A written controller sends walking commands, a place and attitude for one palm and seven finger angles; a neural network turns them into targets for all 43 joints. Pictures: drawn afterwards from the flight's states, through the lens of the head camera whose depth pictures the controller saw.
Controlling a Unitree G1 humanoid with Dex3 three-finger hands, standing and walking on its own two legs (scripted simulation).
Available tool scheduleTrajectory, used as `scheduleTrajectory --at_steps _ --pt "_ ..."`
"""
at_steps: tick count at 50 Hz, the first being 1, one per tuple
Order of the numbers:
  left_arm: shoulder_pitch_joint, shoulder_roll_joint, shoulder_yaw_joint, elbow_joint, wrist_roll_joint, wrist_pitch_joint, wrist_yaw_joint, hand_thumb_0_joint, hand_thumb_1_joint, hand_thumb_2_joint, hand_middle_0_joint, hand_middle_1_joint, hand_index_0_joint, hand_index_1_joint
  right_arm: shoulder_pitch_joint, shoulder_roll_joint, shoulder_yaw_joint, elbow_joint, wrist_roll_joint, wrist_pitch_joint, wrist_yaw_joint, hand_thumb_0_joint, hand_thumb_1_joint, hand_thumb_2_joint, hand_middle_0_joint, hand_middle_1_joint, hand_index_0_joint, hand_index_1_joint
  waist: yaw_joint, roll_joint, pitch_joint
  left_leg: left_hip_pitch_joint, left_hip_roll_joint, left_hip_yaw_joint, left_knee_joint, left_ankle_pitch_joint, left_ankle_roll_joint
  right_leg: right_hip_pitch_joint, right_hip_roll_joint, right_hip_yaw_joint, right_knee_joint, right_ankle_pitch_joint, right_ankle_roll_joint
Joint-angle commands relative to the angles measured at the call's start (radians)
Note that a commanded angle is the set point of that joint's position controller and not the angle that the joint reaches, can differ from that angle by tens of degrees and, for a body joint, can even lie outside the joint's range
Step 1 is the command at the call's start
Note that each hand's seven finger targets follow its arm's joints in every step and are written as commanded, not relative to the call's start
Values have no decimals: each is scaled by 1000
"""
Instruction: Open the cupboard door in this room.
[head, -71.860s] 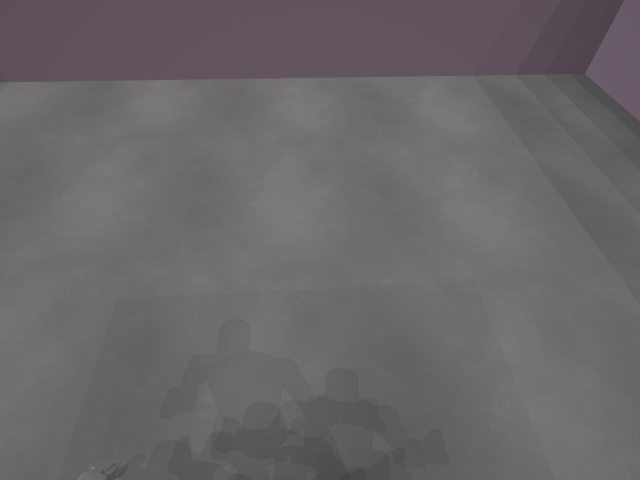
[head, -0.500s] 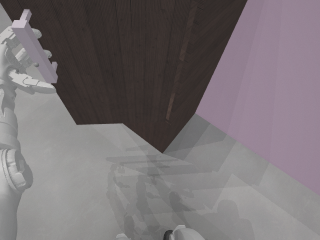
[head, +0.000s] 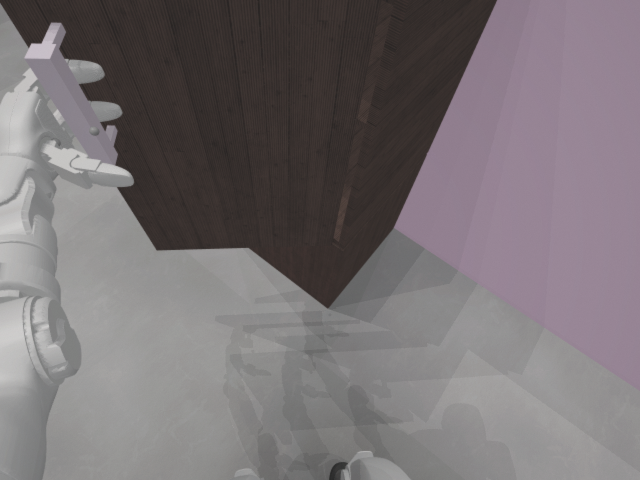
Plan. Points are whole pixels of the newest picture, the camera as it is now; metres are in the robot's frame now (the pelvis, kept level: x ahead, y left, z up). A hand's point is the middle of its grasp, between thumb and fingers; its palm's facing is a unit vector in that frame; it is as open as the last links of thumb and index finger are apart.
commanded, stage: slide the fingers in behind the handle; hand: left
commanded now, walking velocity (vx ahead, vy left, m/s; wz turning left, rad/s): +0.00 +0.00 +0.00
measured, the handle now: (83, 101) +0.55 +0.24 +0.12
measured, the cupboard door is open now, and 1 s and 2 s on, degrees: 42 42 54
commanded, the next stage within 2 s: close the thumb around the handle in 0.10 s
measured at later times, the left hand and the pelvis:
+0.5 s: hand (91, 133) +0.49 +0.22 +0.12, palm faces -0.02 -1.00 +0.00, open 11.4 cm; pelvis +0.00 +0.00 +0.00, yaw +0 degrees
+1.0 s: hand (90, 134) +0.49 +0.22 +0.12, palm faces -0.02 -1.00 +0.00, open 5.9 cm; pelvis +0.00 +0.00 +0.00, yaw -1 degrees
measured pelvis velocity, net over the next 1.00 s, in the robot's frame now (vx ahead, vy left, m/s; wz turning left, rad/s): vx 0.00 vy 0.00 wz -0.01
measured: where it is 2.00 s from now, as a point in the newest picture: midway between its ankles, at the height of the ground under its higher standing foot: outside the picture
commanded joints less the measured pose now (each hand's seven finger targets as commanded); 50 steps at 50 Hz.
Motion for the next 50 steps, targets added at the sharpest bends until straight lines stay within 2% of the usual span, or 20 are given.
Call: scheduleTrajectory --at_steps 1,4,6,10,11,14,16,19,20,23,27,28,33,35,37,39,43,47,48,50 --pt "-431 307 46 -198 -16 -60 4 0 -500 300 -300 -1200 -300 -1200 165 -182 -62 -49 -5 -14 -13 0 -900 -900 200 300 200 300 -8 60 -413 241 -11 -97 -59 491 -1 227 24 75 -33 417 6" --pt "-434 345 64 -205 -17 -64 -9 0 -500 300 -300 -1200 -300 -1200 161 -182 -58 -56 -2 -13 -16 0 -900 -900 200 300 200 300 1 80 -430 226 -15 -92 -61 496 0 263 21 82 -28 448 4" --pt "-435 311 38 -239 -18 -70 -18 0 -500 300 -300 -1200 -300 -1200 158 -177 -59 -62 -4 -15 -15 0 -900 -900 200 300 200 300 4 119 -454 266 -14 -98 -62 518 -4 246 22 78 -27 437 2" --pt "-415 268 22 -236 -42 -66 -29 0 -500 300 -300 -1200 -300 -1200 156 -177 -63 -58 -1 -15 -12 0 -900 -900 200 300 200 300 -5 105 -436 287 -8 -96 -62 538 -5 222 25 73 -35 438 6" --pt "-401 303 50 -238 -37 -65 -27 0 -444 324 -304 -1206 -304 -1206 159 -181 -66 -58 -2 -14 -13 0 -900 -900 200 300 200 300 10 95 -440 278 -9 -100 -63 536 -6 234 25 71 -32 434 3" --pt "-383 279 38 -263 -39 -66 -24 0 -276 396 -316 -1224 -316 -1224 152 -176 -66 -62 -2 -11 -11 0 -900 -900 200 300 200 300 16 125 -446 312 -5 -102 -61 592 -11 218 25 67 -30 446 1" --pt "-375 232 6 -240 -39 -57 -19 0 -164 444 -324 -1236 -324 -1236 149 -174 -67 -59 -2 -10 -9 0 -900 -900 200 300 200 300 4 98 -396 298 -5 -102 -69 546 -9 191 26 62 -41 405 4" --pt "-443 234 -1 -228 -36 -56 -2 0 4 516 -336 -1254 -336 -1254 152 -178 -65 -49 -2 -13 -14 0 -900 -900 200 300 200 300 -16 86 -380 282 -9 -105 -75 481 -5 176 24 66 -45 370 5" --pt "-443 276 33 -238 -33 -63 5 0 60 540 -340 -1260 -340 -1260 154 -181 -67 -47 -3 -17 -15 0 -900 -900 200 300 200 300 -3 94 -397 279 -10 -105 -74 474 -6 190 23 70 -43 367 3" --pt "-442 298 51 -283 -24 -89 12 0 228 612 -352 -1278 -352 -1278 157 -175 -67 -50 -7 -22 -13 0 -900 -900 200 300 200 300 11 133 -482 329 -8 -111 -63 573 -14 220 23 71 -25 427 0" --pt "-411 230 5 -226 -34 -78 -2 0 452 708 -368 -1302 -368 -1302 150 -174 -64 -49 -4 -20 -11 0 -900 -900 200 300 200 300 -1 96 -398 303 -7 -110 -68 564 -12 195 26 63 -33 411 -1" --pt "-383 275 43 -219 -32 -73 -2 0 508 732 -372 -1308 -372 -1308 150 -181 -68 -52 -3 -18 -13 0 -900 -900 200 300 200 300 13 70 -419 288 -7 -104 -67 536 -9 214 25 69 -34 410 3" --pt "-410 270 29 -239 -33 -75 -6 0 788 852 -392 -1338 -392 -1338 145 -177 -64 -58 -4 -22 -14 0 -900 -900 200 300 200 300 6 107 -431 291 -10 -98 -69 524 -9 218 23 74 -35 413 2" --pt "-402 296 45 -205 -32 -72 -11 0 900 900 -400 -1350 -400 -1350 145 -181 -61 -55 -2 -21 -16 0 -900 -900 200 300 200 300 7 84 -395 254 -12 -100 -73 477 -8 215 23 73 -38 385 1" --pt "-420 305 48 -195 -35 -72 -13 0 900 900 -400 -1350 -400 -1350 146 -185 -59 -56 -2 -23 -20 0 -900 -900 200 300 200 300 -3 41 -376 219 -14 -98 -78 435 -1 233 22 75 -39 376 2" --pt "-437 317 50 -220 -23 -74 -14 0 900 900 -400 -1350 -400 -1350 147 -182 -59 -57 -4 -25 -21 0 -900 -900 200 300 200 300 8 128 -417 260 -14 -103 -73 467 -9 211 19 75 -31 374 -1" --pt "-400 300 59 -236 -39 -81 -12 0 900 900 -400 -1350 -400 -1350 155 -182 -66 -58 -6 -24 -14 0 -900 -900 200 300 200 300 14 90 -462 303 -5 -110 -62 544 -14 213 27 68 -28 403 2" --pt "-411 273 40 -269 -41 -87 -7 0 900 900 -400 -1350 -400 -1350 149 -179 -66 -62 -5 -25 -13 0 -900 -900 200 300 200 300 13 115 -446 303 -9 -106 -65 545 -12 215 27 68 -28 405 -3" --pt "-386 296 62 -257 -38 -86 -6 0 900 900 -400 -1350 -400 -1350 151 -180 -68 -59 -6 -22 -11 0 -900 -900 200 300 200 300 23 106 -454 303 -7 -107 -66 549 -14 223 27 68 -29 410 -1" --pt "-391 290 49 -246 -36 -80 -6 0 900 900 -400 -1350 -400 -1350 145 -180 -65 -59 -3 -20 -12 0 -900 -900 200 300 200 300 11 85 -415 271 -8 -98 -71 508 -9 223 26 71 -36 404 3"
